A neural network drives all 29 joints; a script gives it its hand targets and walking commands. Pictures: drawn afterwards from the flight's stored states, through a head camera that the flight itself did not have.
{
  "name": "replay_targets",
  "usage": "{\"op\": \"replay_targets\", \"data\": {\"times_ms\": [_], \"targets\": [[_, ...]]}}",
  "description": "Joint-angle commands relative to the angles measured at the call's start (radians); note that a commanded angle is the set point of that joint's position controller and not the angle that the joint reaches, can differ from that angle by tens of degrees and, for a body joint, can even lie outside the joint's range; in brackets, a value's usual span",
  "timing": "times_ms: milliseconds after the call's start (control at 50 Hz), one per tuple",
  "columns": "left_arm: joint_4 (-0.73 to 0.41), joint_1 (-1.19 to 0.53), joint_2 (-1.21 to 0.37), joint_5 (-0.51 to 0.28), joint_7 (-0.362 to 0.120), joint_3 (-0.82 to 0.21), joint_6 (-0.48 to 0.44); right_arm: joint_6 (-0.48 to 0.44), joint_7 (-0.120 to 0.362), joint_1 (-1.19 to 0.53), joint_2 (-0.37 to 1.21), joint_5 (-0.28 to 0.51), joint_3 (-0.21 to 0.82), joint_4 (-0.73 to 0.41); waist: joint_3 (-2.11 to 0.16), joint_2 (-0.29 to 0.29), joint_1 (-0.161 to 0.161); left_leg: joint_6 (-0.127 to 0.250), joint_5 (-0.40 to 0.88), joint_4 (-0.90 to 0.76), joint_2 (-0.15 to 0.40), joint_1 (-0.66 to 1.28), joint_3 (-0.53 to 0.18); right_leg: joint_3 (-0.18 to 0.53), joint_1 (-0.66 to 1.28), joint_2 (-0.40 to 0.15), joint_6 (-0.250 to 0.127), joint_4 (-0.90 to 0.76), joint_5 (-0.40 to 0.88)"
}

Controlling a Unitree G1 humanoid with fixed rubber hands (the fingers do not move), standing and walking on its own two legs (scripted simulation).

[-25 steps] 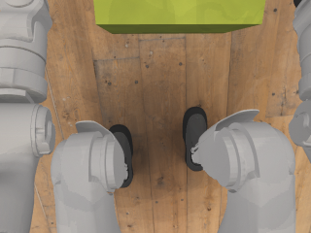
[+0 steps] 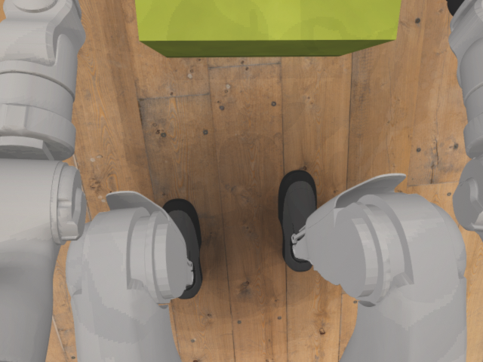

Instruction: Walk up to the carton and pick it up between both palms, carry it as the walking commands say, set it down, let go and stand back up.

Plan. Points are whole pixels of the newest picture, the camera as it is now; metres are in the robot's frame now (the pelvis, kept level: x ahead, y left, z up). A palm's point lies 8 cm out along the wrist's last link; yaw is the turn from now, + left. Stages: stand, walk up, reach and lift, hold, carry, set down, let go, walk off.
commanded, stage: reach and lift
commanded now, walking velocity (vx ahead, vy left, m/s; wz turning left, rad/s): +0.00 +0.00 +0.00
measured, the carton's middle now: out of the picture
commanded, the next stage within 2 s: none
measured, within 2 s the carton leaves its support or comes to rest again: leaves its support in 1.32 s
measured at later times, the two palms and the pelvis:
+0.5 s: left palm out of the picture +0.57 +0.14 -0.18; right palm out of the picture +0.53 -0.25 -0.17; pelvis +0.00 +0.00 +0.01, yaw +0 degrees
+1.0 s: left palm out of the picture +0.56 +0.13 -0.18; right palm out of the picture +0.52 -0.24 -0.17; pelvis +0.00 +0.00 +0.01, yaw +0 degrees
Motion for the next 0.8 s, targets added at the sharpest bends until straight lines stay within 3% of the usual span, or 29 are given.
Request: {"op": "replay_targets", "data": {"times_ms": [0,40,120,160,340,360,400,460,480,500,520,540,640,760,780], "targets": [[-0.089,-0.292,0.068,0.005,0.002,0.014,-0.038,-0.029,-0.004,-0.242,-0.021,-0.004,-0.015,-0.079,-1.195,0.098,-0.022,-0.01,0.321,-0.258,0.018,0.401,0.019,0.038,0.719,0.026,0.04,-0.157,0.433],[-0.085,-0.304,0.06,0.019,0.005,0.016,-0.041,-0.034,-0.009,-0.242,-0.009,-0.01,-0.018,-0.065,-1.198,0.104,-0.006,-0.018,0.325,-0.261,0.015,0.399,0.025,0.04,0.728,0.03,0.038,-0.163,0.433],[-0.065,-0.324,0.035,0.01,0.015,-0.009,-0.049,-0.041,-0.019,-0.256,-0.005,-0.022,-0.025,-0.035,-1.213,0.127,-0.031,-0.024,0.345,-0.261,0.01,0.444,0.017,0.03,0.704,0.037,0.037,-0.163,0.433],[-0.054,-0.321,0.035,0.026,0.021,-0.001,-0.052,-0.046,-0.021,-0.256,0.008,-0.023,-0.018,-0.024,-1.216,0.119,-0.011,-0.021,0.351,-0.262,0.006,0.448,0.016,0.03,0.71,0.038,0.04,-0.163,0.44],[-0.045,-0.335,-0.064,0.008,0.033,-0.06,-0.071,-0.065,-0.034,-0.279,0.082,-0.019,0.017,-0.023,-1.262,0.121,-0.024,-0.02,0.418,-0.261,-0.006,0.503,0.006,0.021,0.73,0.057,0.044,-0.167,0.491],[-0.054,-0.343,-0.08,0.006,0.031,-0.068,-0.072,-0.068,-0.033,-0.29,0.101,-0.016,0.027,-0.031,-1.269,0.121,-0.009,-0.017,0.409,-0.262,-0.009,0.496,0.009,0.025,0.738,0.059,0.044,-0.168,0.48],[-0.072,-0.365,-0.107,-0.008,0.031,-0.093,-0.079,-0.074,-0.037,-0.274,0.127,-0.013,0.035,-0.023,-1.291,0.121,-0.038,-0.019,0.424,-0.257,-0.01,0.5,0.002,0.022,0.756,0.06,0.041,-0.165,0.505],[-0.058,-0.36,-0.146,-0.027,0.025,-0.126,-0.083,-0.074,-0.041,-0.255,0.149,-0.031,0.032,0.009,-1.269,0.149,-0.053,-0.024,0.421,-0.262,-0.016,0.512,0.008,0.021,0.734,0.066,0.038,-0.174,0.488],[-0.058,-0.357,-0.172,-0.029,0.022,-0.136,-0.082,-0.077,-0.036,-0.265,0.163,-0.022,0.045,0.01,-1.254,0.156,-0.04,-0.026,0.423,-0.26,-0.019,0.51,0.008,0.027,0.717,0.067,0.036,-0.177,0.484],[-0.061,-0.367,-0.18,-0.039,0.019,-0.148,-0.084,-0.078,-0.034,-0.277,0.17,-0.018,0.049,0.008,-1.245,0.152,-0.054,-0.025,0.424,-0.263,-0.017,0.513,0.005,0.023,0.716,0.068,0.038,-0.178,0.484],[-0.066,-0.382,-0.198,-0.047,0.013,-0.157,-0.086,-0.081,-0.027,-0.294,0.197,-0.01,0.069,-0.006,-1.241,0.133,-0.045,-0.021,0.414,-0.262,-0.022,0.502,0.008,0.022,0.721,0.069,0.037,-0.184,0.48],[-0.076,-0.399,-0.204,-0.049,0.009,-0.169,-0.09,-0.079,-0.023,-0.308,0.216,-0.001,0.072,-0.01,-1.247,0.153,-0.04,-0.021,0.422,-0.264,-0.017,0.512,0.005,0.022,0.72,0.069,0.038,-0.176,0.483],[-0.073,-0.432,-0.304,-0.082,-0.015,-0.207,-0.086,-0.079,-0.001,-0.359,0.289,0.014,0.118,-0.013,-1.223,0.136,-0.044,-0.02,0.403,-0.264,-0.021,0.508,0.012,0.019,0.708,0.068,0.037,-0.183,0.453],[-0.08,-0.524,-0.597,-0.075,-0.086,-0.24,-0.069,-0.059,0.077,-0.499,0.583,0.03,0.19,-0.062,-1.187,0.146,-0.029,-0.009,0.387,-0.27,-0.033,0.499,0.017,0.016,0.662,0.078,0.033,-0.178,0.42],[-0.087,-0.533,-0.662,-0.076,-0.103,-0.25,-0.064,-0.053,0.092,-0.503,0.628,0.022,0.193,-0.053,-1.174,0.157,-0.049,-0.011,0.386,-0.265,-0.034,0.481,0.018,0.02,0.66,0.078,0.029,-0.179,0.427]]}}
